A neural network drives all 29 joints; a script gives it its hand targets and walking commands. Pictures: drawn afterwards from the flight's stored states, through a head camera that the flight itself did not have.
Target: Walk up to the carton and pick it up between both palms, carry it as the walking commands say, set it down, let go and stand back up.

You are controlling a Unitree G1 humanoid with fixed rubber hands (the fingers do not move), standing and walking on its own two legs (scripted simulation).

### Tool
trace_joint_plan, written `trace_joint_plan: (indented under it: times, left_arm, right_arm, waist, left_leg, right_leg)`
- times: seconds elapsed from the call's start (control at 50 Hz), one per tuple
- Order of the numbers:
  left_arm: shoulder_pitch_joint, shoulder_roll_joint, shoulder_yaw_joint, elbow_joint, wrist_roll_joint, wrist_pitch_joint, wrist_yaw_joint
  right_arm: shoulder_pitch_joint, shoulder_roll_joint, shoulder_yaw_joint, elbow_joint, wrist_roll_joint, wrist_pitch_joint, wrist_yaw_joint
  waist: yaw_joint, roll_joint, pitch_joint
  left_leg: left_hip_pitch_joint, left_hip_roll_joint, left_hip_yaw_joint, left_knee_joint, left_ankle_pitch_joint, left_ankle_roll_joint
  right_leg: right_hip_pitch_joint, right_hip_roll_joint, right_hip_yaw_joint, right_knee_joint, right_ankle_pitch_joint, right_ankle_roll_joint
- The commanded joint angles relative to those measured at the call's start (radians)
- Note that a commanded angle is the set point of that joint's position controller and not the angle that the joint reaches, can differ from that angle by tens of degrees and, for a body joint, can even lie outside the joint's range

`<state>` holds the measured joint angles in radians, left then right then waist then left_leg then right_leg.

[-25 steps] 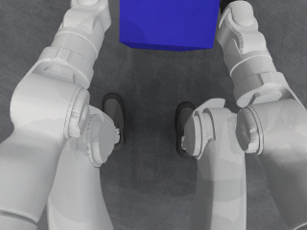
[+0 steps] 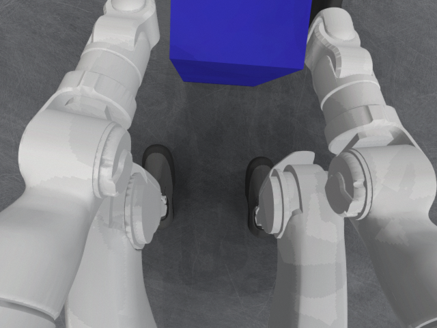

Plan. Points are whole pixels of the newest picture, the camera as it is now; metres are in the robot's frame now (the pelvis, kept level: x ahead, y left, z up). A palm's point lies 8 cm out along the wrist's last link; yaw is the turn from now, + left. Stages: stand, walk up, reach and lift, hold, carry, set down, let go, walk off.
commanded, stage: reach and lift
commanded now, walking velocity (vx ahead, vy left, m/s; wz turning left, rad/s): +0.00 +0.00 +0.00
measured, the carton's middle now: (229, 16) +0.53 -0.01 -0.23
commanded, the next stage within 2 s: none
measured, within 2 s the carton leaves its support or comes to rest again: leaves its support in 0.14 s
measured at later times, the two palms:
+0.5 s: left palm out of the picture +0.55 +0.11 -0.12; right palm (330, 10) +0.52 -0.13 -0.13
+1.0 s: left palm out of the picture +0.55 +0.13 -0.06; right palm out of the picture +0.52 -0.12 -0.07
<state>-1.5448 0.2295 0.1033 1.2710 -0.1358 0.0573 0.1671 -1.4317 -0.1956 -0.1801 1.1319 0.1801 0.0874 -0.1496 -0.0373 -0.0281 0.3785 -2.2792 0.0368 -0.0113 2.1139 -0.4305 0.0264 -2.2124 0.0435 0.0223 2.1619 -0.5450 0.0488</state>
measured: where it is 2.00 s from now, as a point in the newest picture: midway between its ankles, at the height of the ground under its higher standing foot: (211, 205)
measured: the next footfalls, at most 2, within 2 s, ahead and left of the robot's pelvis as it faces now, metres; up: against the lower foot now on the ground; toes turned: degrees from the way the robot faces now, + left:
none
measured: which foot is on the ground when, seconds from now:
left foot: down 0.00-1.00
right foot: down 0.00-1.00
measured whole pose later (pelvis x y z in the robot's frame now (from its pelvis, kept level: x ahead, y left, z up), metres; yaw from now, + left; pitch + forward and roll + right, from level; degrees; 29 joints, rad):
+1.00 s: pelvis -0.01 -0.01 +0.03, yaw +0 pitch +22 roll +0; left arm -1.40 0.14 0.33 0.73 0.04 0.35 0.14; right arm -1.30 -0.02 -0.33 0.57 -0.02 0.42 -0.24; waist 0.00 -0.02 0.53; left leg -1.98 0.02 -0.02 2.07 -0.48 -0.01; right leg -1.93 0.09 0.05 2.12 -0.58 0.06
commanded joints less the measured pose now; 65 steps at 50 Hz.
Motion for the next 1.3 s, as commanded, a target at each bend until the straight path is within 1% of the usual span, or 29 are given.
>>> trace_joint_plan:
  times: [0.0,0.04,0.16,0.2,0.22,0.28,0.32,0.36,0.38,0.42,0.52,0.54,0.62,0.66,0.7,0.76,0.8,0.84,0.86,0.88,0.92,0.94,1.02,1.08,1.12,1.16,1.2,1.24,1.28]
  left_arm:
    - [-0.372,-1.019,-0.201,-0.315,0.066,0.014,-0.247]
    - [-0.403,-1.062,-0.233,-0.366,0.040,0.020,-0.246]
    - [-0.391,-1.107,-0.257,-0.434,0.026,0.053,-0.241]
    - [-0.454,-1.116,-0.284,-0.532,-0.020,0.057,-0.239]
    - [-0.474,-1.117,-0.286,-0.563,-0.022,0.063,-0.242]
    - [-0.444,-1.166,-0.255,-0.466,0.010,0.099,-0.252]
    - [-0.372,-1.197,-0.154,-0.289,0.072,0.132,-0.275]
    - [-0.344,-1.240,-0.115,-0.270,0.109,0.152,-0.290]
    - [-0.340,-1.245,-0.107,-0.312,0.134,0.162,-0.294]
    - [-0.350,-1.255,-0.095,-0.332,0.147,0.188,-0.304]
    - [-0.521,-1.216,-0.179,-0.562,0.076,0.209,-0.304]
    - [-0.526,-1.230,-0.192,-0.580,0.063,0.215,-0.303]
    - [-0.404,-1.282,-0.146,-0.358,0.119,0.258,-0.322]
    - [-0.310,-1.287,-0.103,-0.283,0.160,0.275,-0.335]
    - [-0.326,-1.288,-0.114,-0.330,0.173,0.280,-0.348]
    - [-0.419,-1.321,-0.197,-0.475,0.141,0.291,-0.341]
    - [-0.487,-1.332,-0.294,-0.638,0.071,0.293,-0.322]
    - [-0.444,-1.386,-0.366,-0.678,0.019,0.312,-0.305]
    - [-0.438,-1.362,-0.361,-0.685,0.014,0.315,-0.294]
    - [-0.412,-1.384,-0.365,-0.680,0.013,0.322,-0.287]
    - [-0.325,-1.358,-0.287,-0.561,0.080,0.331,-0.288]
    - [-0.347,-1.358,-0.285,-0.572,0.083,0.325,-0.290]
    - [-0.348,-1.325,-0.243,-0.522,0.122,0.326,-0.304]
    - [-0.468,-1.301,-0.281,-0.634,0.113,0.317,-0.313]
    - [-0.459,-1.306,-0.303,-0.635,0.111,0.326,-0.313]
    - [-0.472,-1.311,-0.373,-0.746,0.060,0.323,-0.306]
    - [-0.457,-1.339,-0.426,-0.790,0.037,0.335,-0.298]
    - [-0.445,-1.341,-0.485,-0.869,-0.006,0.351,-0.284]
    - [-0.395,-1.320,-0.478,-0.853,0.006,0.364,-0.270]
  right_arm:
    - [-0.615,1.050,0.301,-0.336,-0.015,0.010,0.275]
    - [-0.621,1.070,0.317,-0.391,0.006,0.010,0.269]
    - [-0.685,1.140,0.395,-0.532,0.070,0.038,0.252]
    - [-0.704,1.165,0.412,-0.594,0.079,0.050,0.240]
    - [-0.728,1.177,0.419,-0.604,0.092,0.057,0.236]
    - [-0.764,1.181,0.402,-0.622,0.056,0.065,0.236]
    - [-0.797,1.158,0.362,-0.561,-0.011,0.078,0.245]
    - [-0.830,1.178,0.358,-0.602,-0.029,0.086,0.258]
    - [-0.893,1.187,0.378,-0.691,-0.022,0.089,0.264]
    - [-0.938,1.196,0.385,-0.746,-0.022,0.104,0.258]
    - [-0.901,1.257,0.417,-0.777,0.003,0.165,0.242]
    - [-0.893,1.247,0.406,-0.775,-0.002,0.170,0.236]
    - [-0.824,1.225,0.334,-0.651,-0.085,0.182,0.240]
    - [-0.794,1.229,0.314,-0.623,-0.110,0.193,0.247]
    - [-0.737,1.242,0.294,-0.578,-0.141,0.209,0.259]
    - [-0.770,1.227,0.331,-0.653,-0.134,0.223,0.264]
    - [-0.810,1.235,0.419,-0.779,-0.071,0.232,0.257]
    - [-0.866,1.193,0.484,-0.907,-0.032,0.229,0.235]
    - [-0.846,1.195,0.500,-0.903,-0.021,0.232,0.228]
    - [-0.836,1.200,0.512,-0.915,-0.018,0.238,0.220]
    - [-0.765,1.216,0.466,-0.799,-0.051,0.248,0.223]
    - [-0.718,1.238,0.444,-0.766,-0.080,0.251,0.228]
    - [-0.644,1.309,0.402,-0.659,-0.111,0.274,0.243]
    - [-0.578,1.341,0.368,-0.587,-0.148,0.298,0.242]
    - [-0.595,1.331,0.395,-0.631,-0.140,0.299,0.242]
    - [-0.656,1.364,0.494,-0.754,-0.077,0.297,0.230]
    - [-0.668,1.337,0.520,-0.832,-0.062,0.298,0.218]
    - [-0.667,1.316,0.581,-0.940,-0.031,0.306,0.198]
    - [-0.639,1.287,0.584,-0.925,-0.032,0.314,0.196]
  waist:
    - [0.082,0.030,-1.437]
    - [0.077,0.053,-1.547]
    - [0.127,0.050,-1.832]
    - [0.103,0.020,-1.967]
    - [0.126,0.027,-2.011]
    - [0.120,0.019,-1.960]
    - [0.107,-0.028,-1.737]
    - [0.131,-0.056,-1.703]
    - [0.168,-0.052,-1.757]
    - [0.170,-0.058,-1.832]
    - [0.137,-0.043,-2.122]
    - [0.110,-0.043,-2.154]
    - [0.085,-0.013,-1.903]
    - [0.100,0.002,-1.791]
    - [0.086,0.028,-1.793]
    - [0.052,0.051,-1.992]
    - [0.051,0.050,-2.271]
    - [0.029,0.073,-2.466]
    - [0.048,0.057,-2.473]
    - [0.035,0.052,-2.485]
    - [0.079,0.055,-2.239]
    - [0.056,0.037,-2.173]
    - [0.078,0.029,-2.002]
    - [0.048,0.028,-2.013]
    - [0.048,0.051,-2.086]
    - [0.085,0.039,-2.264]
    - [0.053,0.043,-2.384]
    - [0.044,0.049,-2.567]
    - [0.057,0.063,-2.515]
  left_leg:
    - [0.788,-0.155,0.056,-0.078,0.209,0.002]
    - [0.844,-0.164,0.060,-0.078,0.263,-0.004]
    - [0.971,-0.166,0.087,-0.067,0.350,-0.004]
    - [1.013,-0.173,0.097,-0.068,0.367,-0.004]
    - [1.020,-0.174,0.103,-0.068,0.375,-0.008]
    - [1.025,-0.168,0.096,-0.101,0.271,-0.007]
    - [0.899,-0.170,0.094,-0.112,0.166,-0.002]
    - [0.879,-0.169,0.097,-0.126,0.137,0.001]
    - [0.896,-0.171,0.105,-0.129,0.154,0.004]
    - [0.921,-0.177,0.099,-0.140,0.143,0.013]
    - [1.041,-0.183,0.110,-0.131,0.219,0.008]
    - [1.057,-0.188,0.100,-0.133,0.226,0.004]
    - [0.933,-0.182,0.096,-0.166,0.085,-0.003]
    - [0.871,-0.178,0.103,-0.184,0.043,0.001]
    - [0.859,-0.180,0.105,-0.199,0.034,-0.003]
    - [1.014,-0.188,0.089,-0.206,0.110,-0.014]
    - [1.164,-0.198,0.085,-0.196,0.236,-0.021]
    - [1.305,-0.206,0.073,-0.180,0.358,-0.035]
    - [1.301,-0.208,0.077,-0.172,0.371,-0.036]
    - [1.318,-0.206,0.073,-0.174,0.383,-0.034]
    - [1.205,-0.205,0.077,-0.203,0.302,-0.031]
    - [1.173,-0.207,0.070,-0.223,0.254,-0.028]
    - [1.053,-0.198,0.078,-0.277,0.118,-0.014]
    - [1.036,-0.203,0.089,-0.298,0.074,-0.016]
    - [1.093,-0.203,0.081,-0.308,0.104,-0.021]
    - [1.172,-0.212,0.093,-0.295,0.194,-0.018]
    - [1.272,-0.221,0.077,-0.300,0.272,-0.028]
    - [1.372,-0.229,0.072,-0.291,0.367,-0.034]
    - [1.401,-0.225,0.059,-0.306,0.387,-0.042]
  right_leg:
    - [0.407,0.133,-0.095,-0.164,0.179,-0.020]
    - [0.478,0.137,-0.095,-0.163,0.239,-0.028]
    - [0.634,0.146,-0.101,-0.163,0.323,-0.015]
    - [0.731,0.148,-0.103,-0.177,0.347,-0.011]
    - [0.779,0.148,-0.095,-0.175,0.368,-0.008]
    - [0.747,0.145,-0.104,-0.204,0.271,-0.019]
    - [0.659,0.140,-0.100,-0.238,0.170,-0.015]
    - [0.653,0.143,-0.099,-0.253,0.128,-0.019]
    - [0.684,0.147,-0.098,-0.252,0.152,-0.015]
    - [0.735,0.148,-0.102,-0.264,0.145,-0.013]
    - [0.867,0.144,-0.093,-0.279,0.221,-0.004]
    - [0.874,0.147,-0.099,-0.279,0.233,-0.005]
    - [0.757,0.136,-0.104,-0.306,0.096,-0.021]
    - [0.716,0.135,-0.099,-0.323,0.055,-0.020]
    - [0.707,0.137,-0.096,-0.339,0.045,-0.025]
    - [0.744,0.142,-0.112,-0.325,0.111,-0.023]
    - [0.863,0.142,-0.119,-0.312,0.227,-0.011]
    - [0.939,0.143,-0.128,-0.296,0.329,-0.008]
    - [0.963,0.139,-0.116,-0.300,0.342,-0.006]
    - [0.968,0.138,-0.114,-0.309,0.345,-0.006]
    - [0.868,0.133,-0.106,-0.335,0.264,-0.002]
    - [0.854,0.134,-0.108,-0.350,0.231,-0.006]
    - [0.818,0.133,-0.087,-0.403,0.137,-0.010]
    - [0.872,0.137,-0.072,-0.437,0.117,-0.007]
    - [0.891,0.139,-0.077,-0.430,0.145,-0.006]
    - [1.018,0.145,-0.066,-0.420,0.233,0.002]
    - [1.078,0.151,-0.075,-0.417,0.301,0.004]
    - [1.193,0.158,-0.070,-0.413,0.396,0.002]
    - [1.158,0.155,-0.072,-0.407,0.401,0.002]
